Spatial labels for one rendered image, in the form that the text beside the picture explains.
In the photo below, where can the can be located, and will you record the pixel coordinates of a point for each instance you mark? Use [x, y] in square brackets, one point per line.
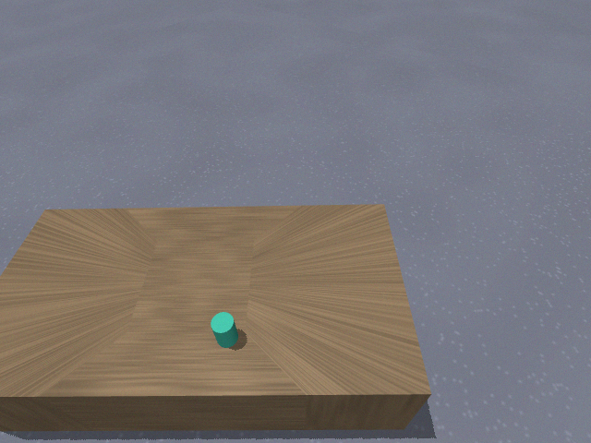
[224, 329]

